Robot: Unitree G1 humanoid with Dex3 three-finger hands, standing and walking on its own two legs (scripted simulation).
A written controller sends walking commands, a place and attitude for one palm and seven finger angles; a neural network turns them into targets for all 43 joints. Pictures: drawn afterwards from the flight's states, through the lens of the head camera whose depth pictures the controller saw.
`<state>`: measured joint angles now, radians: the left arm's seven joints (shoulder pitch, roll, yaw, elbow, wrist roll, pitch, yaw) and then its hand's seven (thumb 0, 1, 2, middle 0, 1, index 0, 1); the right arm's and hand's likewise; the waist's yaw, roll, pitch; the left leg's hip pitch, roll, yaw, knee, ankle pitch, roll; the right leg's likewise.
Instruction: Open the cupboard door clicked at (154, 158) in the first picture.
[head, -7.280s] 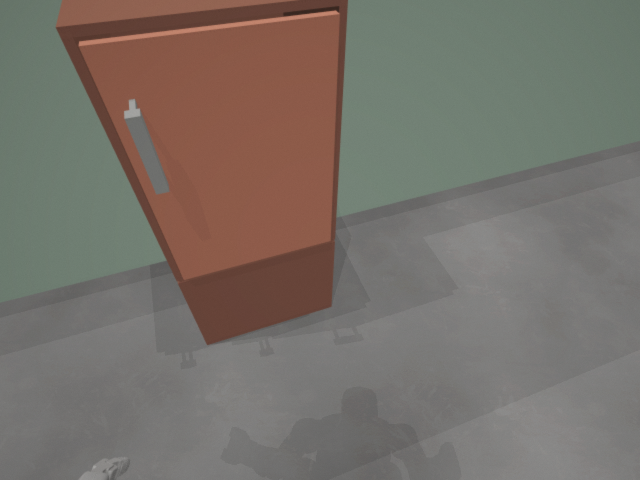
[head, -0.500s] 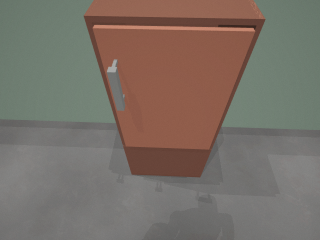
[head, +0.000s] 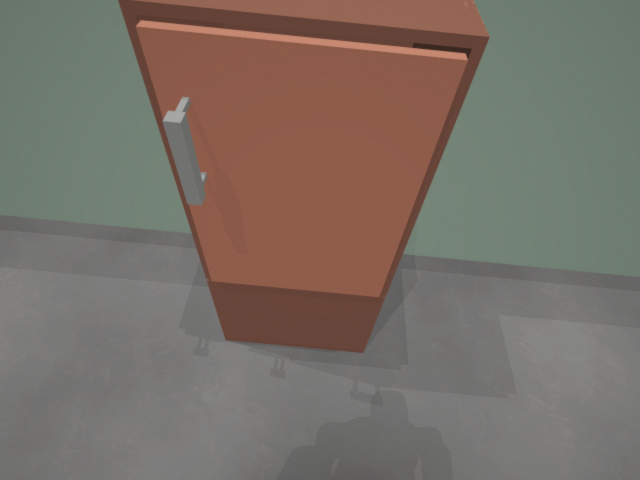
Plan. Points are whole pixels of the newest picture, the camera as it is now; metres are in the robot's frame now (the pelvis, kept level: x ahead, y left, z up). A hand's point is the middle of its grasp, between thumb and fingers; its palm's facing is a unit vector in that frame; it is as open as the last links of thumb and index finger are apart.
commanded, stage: come to a stop and stand still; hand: left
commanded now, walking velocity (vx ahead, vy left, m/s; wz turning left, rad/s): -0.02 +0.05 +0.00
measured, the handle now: (190, 153) +0.53 +0.25 +0.07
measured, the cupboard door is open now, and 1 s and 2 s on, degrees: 0 0 0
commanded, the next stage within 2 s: look again from close up in 1.26 s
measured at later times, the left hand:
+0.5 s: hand out of the picture +0.06 +0.22 -0.16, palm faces +0.01 -0.96 -0.27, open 7.3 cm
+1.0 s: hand out of the picture +0.04 +0.23 -0.13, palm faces -0.02 -0.94 -0.33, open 7.3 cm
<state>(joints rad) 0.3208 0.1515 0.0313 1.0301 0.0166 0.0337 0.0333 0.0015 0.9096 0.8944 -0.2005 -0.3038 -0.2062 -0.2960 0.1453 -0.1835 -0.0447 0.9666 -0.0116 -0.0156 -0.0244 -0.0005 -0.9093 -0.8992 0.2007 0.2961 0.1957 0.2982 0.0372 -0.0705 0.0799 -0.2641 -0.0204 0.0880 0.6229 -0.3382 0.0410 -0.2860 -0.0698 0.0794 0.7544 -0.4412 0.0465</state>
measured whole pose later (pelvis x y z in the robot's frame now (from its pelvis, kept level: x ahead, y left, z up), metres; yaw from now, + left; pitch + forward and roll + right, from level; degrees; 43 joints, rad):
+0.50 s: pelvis +0.01 +0.01 +0.01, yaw +0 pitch -1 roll +0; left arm 0.25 0.24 0.02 0.97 0.02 0.01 0.03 0.00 0.91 0.89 -0.20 -0.30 -0.21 -0.30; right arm 0.28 -0.24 -0.04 0.96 -0.02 -0.02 -0.03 0.00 -0.91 -0.90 0.20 0.30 0.20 0.30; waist -0.02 -0.01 0.01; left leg -0.21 -0.01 0.06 0.57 -0.35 0.04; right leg -0.23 -0.04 -0.03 0.56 -0.31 0.02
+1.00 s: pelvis -0.03 +0.00 +0.02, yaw +0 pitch -3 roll +0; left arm 0.21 0.30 -0.01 0.99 0.01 0.01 0.01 0.00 0.91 0.89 -0.20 -0.30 -0.21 -0.30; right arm 0.19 -0.32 -0.01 1.02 -0.02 -0.01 0.01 0.00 -0.90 -0.90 0.20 0.30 0.20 0.30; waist 0.00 0.01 0.00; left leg -0.16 -0.01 0.06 0.41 -0.21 0.03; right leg -0.20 -0.04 -0.02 0.43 -0.19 0.02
